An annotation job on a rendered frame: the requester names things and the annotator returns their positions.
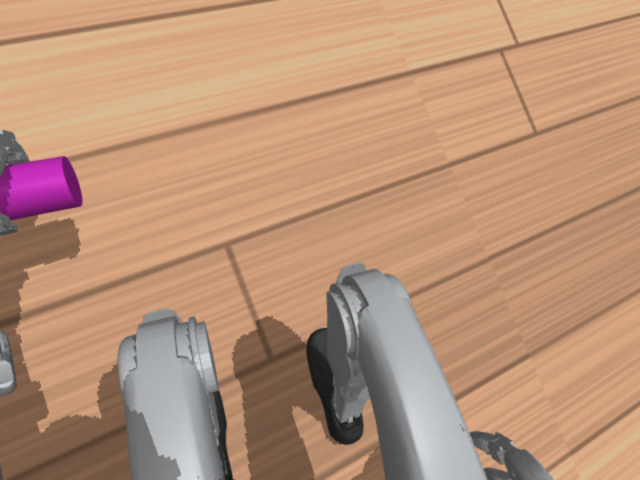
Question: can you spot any right robot foot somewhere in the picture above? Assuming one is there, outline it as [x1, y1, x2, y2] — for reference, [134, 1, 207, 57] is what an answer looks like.
[307, 328, 363, 445]

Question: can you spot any left robot arm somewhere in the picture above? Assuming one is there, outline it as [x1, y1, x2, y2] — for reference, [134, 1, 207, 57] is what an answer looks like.
[0, 330, 17, 480]

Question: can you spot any left robot hand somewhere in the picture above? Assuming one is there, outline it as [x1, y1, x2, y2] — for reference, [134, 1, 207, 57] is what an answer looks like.
[0, 130, 30, 236]

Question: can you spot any bottle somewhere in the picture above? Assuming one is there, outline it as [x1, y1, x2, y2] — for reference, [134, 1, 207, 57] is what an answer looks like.
[0, 156, 82, 220]

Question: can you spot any right robot hand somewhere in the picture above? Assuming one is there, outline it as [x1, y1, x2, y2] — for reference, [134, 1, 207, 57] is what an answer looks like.
[470, 431, 554, 480]

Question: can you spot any left robot foot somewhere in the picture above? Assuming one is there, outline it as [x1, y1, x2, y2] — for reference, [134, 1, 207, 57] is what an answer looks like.
[213, 391, 233, 480]

